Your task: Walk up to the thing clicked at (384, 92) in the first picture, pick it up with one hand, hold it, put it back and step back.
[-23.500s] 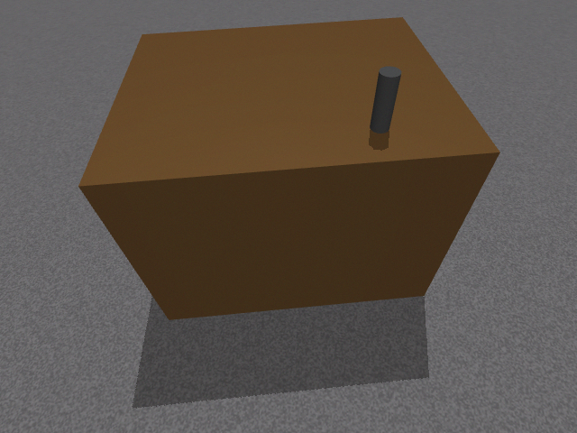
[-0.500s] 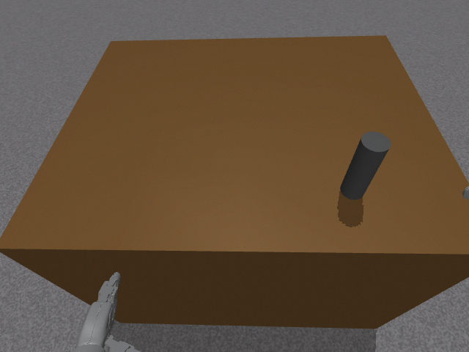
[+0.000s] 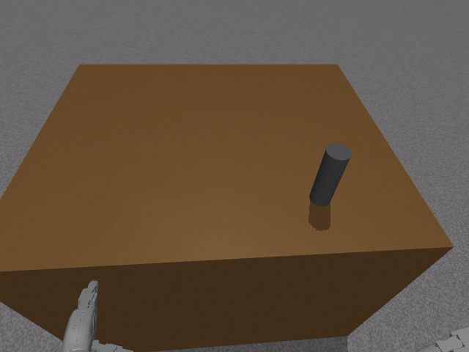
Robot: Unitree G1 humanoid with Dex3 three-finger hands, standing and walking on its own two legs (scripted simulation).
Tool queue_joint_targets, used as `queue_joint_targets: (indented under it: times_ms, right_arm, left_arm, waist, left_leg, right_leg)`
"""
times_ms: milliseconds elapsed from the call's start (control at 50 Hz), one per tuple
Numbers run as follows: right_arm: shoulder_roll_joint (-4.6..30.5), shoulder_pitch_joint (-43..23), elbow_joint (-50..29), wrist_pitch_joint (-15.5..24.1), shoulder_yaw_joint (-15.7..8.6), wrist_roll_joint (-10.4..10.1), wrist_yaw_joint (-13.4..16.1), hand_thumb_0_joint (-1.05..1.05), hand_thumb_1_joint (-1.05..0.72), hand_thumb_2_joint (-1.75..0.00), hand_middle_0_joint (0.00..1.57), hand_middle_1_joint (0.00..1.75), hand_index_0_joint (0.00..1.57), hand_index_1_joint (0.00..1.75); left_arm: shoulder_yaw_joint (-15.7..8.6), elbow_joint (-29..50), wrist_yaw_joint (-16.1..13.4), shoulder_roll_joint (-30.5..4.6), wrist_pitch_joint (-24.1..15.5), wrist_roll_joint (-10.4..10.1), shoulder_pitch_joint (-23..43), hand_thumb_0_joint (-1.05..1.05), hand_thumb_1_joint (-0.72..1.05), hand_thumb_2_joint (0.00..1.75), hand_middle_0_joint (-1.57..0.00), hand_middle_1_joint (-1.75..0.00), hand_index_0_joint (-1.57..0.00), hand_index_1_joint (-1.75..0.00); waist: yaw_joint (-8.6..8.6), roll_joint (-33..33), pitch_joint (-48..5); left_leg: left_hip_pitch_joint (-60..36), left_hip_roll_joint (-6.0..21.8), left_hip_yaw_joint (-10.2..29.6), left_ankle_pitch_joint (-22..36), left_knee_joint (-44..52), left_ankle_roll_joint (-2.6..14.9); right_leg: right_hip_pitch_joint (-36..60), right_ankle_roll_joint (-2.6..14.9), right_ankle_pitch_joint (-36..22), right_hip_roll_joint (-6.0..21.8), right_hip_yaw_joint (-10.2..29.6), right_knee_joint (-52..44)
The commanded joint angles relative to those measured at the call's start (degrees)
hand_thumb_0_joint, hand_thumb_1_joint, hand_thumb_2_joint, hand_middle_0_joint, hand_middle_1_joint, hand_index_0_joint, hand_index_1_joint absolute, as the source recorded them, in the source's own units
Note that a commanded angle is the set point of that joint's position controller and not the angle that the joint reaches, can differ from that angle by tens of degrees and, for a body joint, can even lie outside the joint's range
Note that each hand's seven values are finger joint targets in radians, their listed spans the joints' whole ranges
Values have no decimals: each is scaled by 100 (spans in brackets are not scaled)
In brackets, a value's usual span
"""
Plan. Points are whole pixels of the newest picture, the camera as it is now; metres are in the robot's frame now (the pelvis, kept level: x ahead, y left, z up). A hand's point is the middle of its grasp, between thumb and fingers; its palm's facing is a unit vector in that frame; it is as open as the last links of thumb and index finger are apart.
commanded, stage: sink last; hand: right
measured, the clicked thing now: (328, 176) +0.46 -0.18 +0.02
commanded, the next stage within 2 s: home in 0.34 s
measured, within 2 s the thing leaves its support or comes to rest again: neither
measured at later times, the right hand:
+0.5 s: hand (454, 312) +0.15 -0.25 +0.11, palm faces +0.36 +0.84 -0.41, open 17.4 cm
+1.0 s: hand out of the picture +0.14 -0.17 -0.08, palm faces +0.07 +0.98 -0.21, open 17.4 cm
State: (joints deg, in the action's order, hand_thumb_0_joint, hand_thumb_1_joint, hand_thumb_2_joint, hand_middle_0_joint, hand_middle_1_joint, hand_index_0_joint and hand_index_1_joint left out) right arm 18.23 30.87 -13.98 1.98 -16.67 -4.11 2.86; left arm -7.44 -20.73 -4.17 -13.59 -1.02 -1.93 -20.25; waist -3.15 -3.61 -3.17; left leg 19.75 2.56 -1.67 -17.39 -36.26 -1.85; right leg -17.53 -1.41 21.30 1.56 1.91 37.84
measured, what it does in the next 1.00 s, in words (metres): stands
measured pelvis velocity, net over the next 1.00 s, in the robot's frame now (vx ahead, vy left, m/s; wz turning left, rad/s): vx -0.02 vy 0.00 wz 0.00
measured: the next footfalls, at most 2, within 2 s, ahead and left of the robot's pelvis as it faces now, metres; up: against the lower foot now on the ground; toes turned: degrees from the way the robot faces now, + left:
none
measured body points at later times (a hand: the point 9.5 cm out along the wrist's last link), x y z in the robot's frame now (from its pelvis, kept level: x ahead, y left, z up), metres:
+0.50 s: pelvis -0.03 +0.01 +0.00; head -0.04 +0.03 +0.45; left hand +0.14 +0.26 -0.06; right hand +0.13 -0.29 +0.13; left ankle +0.02 +0.14 -0.72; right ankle -0.01 -0.14 -0.72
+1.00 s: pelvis -0.02 +0.00 +0.00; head +0.00 -0.01 +0.45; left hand +0.15 +0.24 -0.07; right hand +0.13 -0.23 -0.07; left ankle +0.02 +0.14 -0.72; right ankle -0.01 -0.14 -0.72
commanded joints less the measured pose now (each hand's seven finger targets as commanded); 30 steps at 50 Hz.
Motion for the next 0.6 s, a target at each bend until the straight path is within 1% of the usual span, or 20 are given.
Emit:
queue_joint_targets:
  times_ms: [0, 40, 60, 80, 100, 160, 220, 240, 280, 300, 340, 360, 380, 400, 420, 440, 460, 500, 540, 580]
  right_arm:
    - [623, -905, -1328, 463, -45, 8, -43, 0, 57, -5, 5, 6, 5, 6]
    - [892, -1111, -1472, 503, -296, 21, -7, 0, 56, -5, 5, 6, 5, 6]
    - [956, -1095, -1416, 537, -387, 20, 6, 0, 56, -5, 5, 6, 5, 6]
    - [1003, -963, -1380, 568, -475, 29, 9, 0, 58, -5, 5, 6, 5, 6]
    - [1102, -900, -1219, 590, -644, 13, 30, 0, 56, -5, 5, 6, 5, 6]
    - [1311, -675, -1124, 717, -1033, 21, 75, 0, 58, -5, 5, 6, 5, 6]
    - [1474, -772, -1129, 873, -1246, 1, 104, 0, 58, -5, 5, 6, 5, 6]
    - [1378, -778, -1052, 907, -1155, 10, 101, 0, 59, -5, 5, 6, 5, 6]
    - [1043, -531, -676, 976, -860, 33, 69, 0, 57, -5, 5, 6, 5, 6]
    - [853, -503, -793, 1058, -656, 49, 37, 0, 57, -5, 5, 6, 5, 6]
    - [643, -642, -701, 1195, -392, 96, -2, 0, 55, -5, 5, 6, 5, 6]
    - [792, -789, -964, 1272, -500, 113, 10, 0, 55, -6, 5, 6, 5, 6]
    - [704, -773, -756, 1303, -434, 92, -22, 0, 53, -6, 5, 6, 5, 6]
    - [877, -753, -847, 1352, -636, 80, -17, 0, 53, -6, 5, 6, 5, 6]
    - [1332, -729, -670, 1381, -1026, 86, 25, 0, 51, -6, 5, 6, 5, 6]
    - [1254, -669, -602, 1423, -1033, 63, 4, 0, 47, -10, 6, 7, 6, 7]
    - [1159, -439, -383, 1430, -933, 100, -23, 0, 48, -10, 6, 7, 6, 7]
    - [957, -473, -311, 1464, -858, 81, -50, 0, 52, -8, 6, 6, 6, 6]
    - [681, -419, -17, 1445, -483, 100, -107, 0, 55, -6, 5, 5, 5, 5]
    - [334, -531, 32, 1436, 3, 111, -164, 0, 55, -6, 5, 5, 5, 5]
  left_arm:
    - [-268, 901, -74, -611, -393, -24, -26, 0, -50, 3, -5, -5, -6, -4]
    - [-470, 659, -114, -747, -468, -6, -51, 0, -50, 4, -5, -6, -6, -5]
    - [-503, 542, -121, -767, -511, 2, -40, 0, -50, 3, -5, -5, -6, -5]
    - [-431, 355, -105, -641, -544, 3, -92, 0, -50, 3, -5, -6, -6, -5]
    - [-453, 354, -108, -659, -593, 15, -82, 0, -50, 3, -5, -5, -6, -4]
    - [-297, 587, -84, -574, -704, 57, 163, 0, -51, 3, -5, -5, -6, -4]
    - [-459, 621, -110, -753, -779, 103, 613, 0, -52, 4, -5, -5, -5, -4]
    - [-519, 595, -120, -804, -806, 113, 717, 0, -52, 4, -5, -4, -5, -4]
    - [-229, 469, -67, -507, -863, 131, 947, 0, -54, 6, -5, -5, -5, -5]
    - [-7, 623, -30, -359, -920, 132, 1218, 0, -54, 6, -5, -5, -5, -5]
    - [91, 564, -14, -252, -957, 131, 1099, 0, -54, 6, -5, -5, -5, -5]
    - [19, 660, -27, -397, -976, 143, 1065, 0, -54, 7, -5, -5, -5, -6]
    - [-129, 970, -51, -619, -1015, 134, 1033, 0, -53, 7, -5, -5, -5, -6]
    - [-202, 990, -62, -713, -1025, 124, 763, 0, -53, 7, -5, -6, -5, -6]
    - [-476, 645, -93, -893, -971, 140, 239, 0, -53, 8, -5, -6, -5, -6]
    - [-497, 663, -82, -901, -954, 132, 147, 0, -45, 16, -13, -14, -13, -14]
    - [-454, 707, -68, -850, -953, 131, 86, 0, -37, 24, -12, -17, -12, -17]
    - [-60, 699, -11, -398, -956, 96, 49, 0, -21, 40, -13, -18, -13, -18]
    - [227, 496, 37, -97, -954, 67, 211, 0, -5, 52, -13, -19, -13, -19]
    - [764, 66, 125, 358, -971, 69, 681, 0, 11, 57, -14, -20, -14, -20]
  waist:
    - [393, 482, 176]
    - [395, 42, 407]
    - [361, 110, 440]
    - [256, -14, 477]
    - [255, -19, 436]
    - [-6, 34, 4]
    - [-100, 172, -20]
    - [-69, 178, 40]
    - [-110, 331, 367]
    - [-148, 391, 372]
    - [-22, 653, 221]
    - [-39, 552, 53]
    - [82, 840, -19]
    - [46, 841, -28]
    - [59, 841, -46]
    - [55, 815, 100]
    - [50, 833, 65]
    - [-18, 605, 185]
    - [-2, 368, 521]
    - [-58, -29, 872]
  left_leg:
    - [38, -181, -287, 331, 597, 107]
    - [218, -137, -247, -81, 659, 121]
    - [203, -142, -260, -197, 675, 123]
    - [177, -111, -227, -214, 687, 126]
    - [110, -95, -221, -247, 715, 124]
    - [-321, -54, -200, 137, 675, 122]
    - [-436, 30, -76, -147, 838, 114]
    - [-401, 41, -42, -150, 877, 112]
    - [-311, 53, -9, -574, 1007, 110]
    - [-314, 75, 26, -730, 1030, 108]
    - [-350, 36, 4, -717, 1055, 96]
    - [-401, 43, 8, -593, 1039, 100]
    - [-382, 5, -28, -639, 1057, 83]
    - [-392, -25, -69, -627, 1052, 83]
    - [-437, -26, -91, -555, 1074, 78]
    - [-378, -37, -119, -573, 1093, 80]
    - [-438, -44, -127, -400, 1071, 79]
    - [-528, -83, -203, -106, 1019, 95]
    - [-432, -114, -259, -37, 1009, 115]
    - [-298, -116, -240, -304, 1051, 146]
  right_leg:
    - [-154, 194, -650, -145, -399, -815]
    - [-241, 181, -192, -194, -396, -932]
    - [-272, 191, -73, -195, -367, -972]
    - [-315, 188, -66, -234, -391, -935]
    - [-385, 201, -28, -265, -394, -907]
    - [-384, 177, -447, -317, -416, -762]
    - [-393, 172, -387, -350, -424, -716]
    - [-364, 170, -402, -341, -434, -733]
    - [-531, 161, -184, -326, -428, -763]
    - [-578, 145, -114, -307, -433, -763]
    - [-390, 145, -166, -262, -431, -786]
    - [-268, 125, -257, -279, -450, -808]
    - [-200, 154, -234, -262, -428, -836]
    - [-162, 162, -218, -246, -414, -906]
    - [-123, 173, -265, -270, -418, -937]
    - [-101, 178, -206, -268, -403, -1006]
    - [-42, 189, -301, -273, -409, -1027]
    - [-99, 189, -446, -280, -433, -1087]
    - [-197, 174, -412, -281, -455, -1186]
    - [-428, 158, -138, -278, -470, -1283]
